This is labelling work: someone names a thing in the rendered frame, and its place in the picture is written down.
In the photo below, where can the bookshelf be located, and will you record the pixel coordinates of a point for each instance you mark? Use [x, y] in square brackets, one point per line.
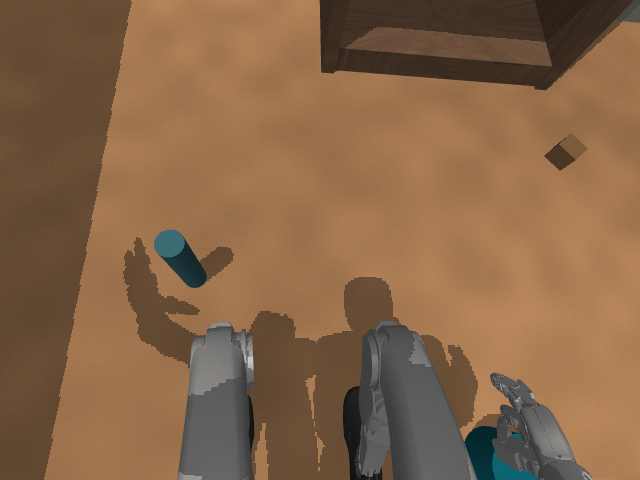
[519, 42]

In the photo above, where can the right robot arm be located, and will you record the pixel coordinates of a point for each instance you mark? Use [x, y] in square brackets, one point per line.
[563, 470]

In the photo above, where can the right robot foot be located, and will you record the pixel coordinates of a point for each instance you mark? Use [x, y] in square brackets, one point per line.
[352, 428]

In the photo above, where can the right robot hand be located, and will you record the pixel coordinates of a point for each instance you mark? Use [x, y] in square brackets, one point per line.
[537, 426]

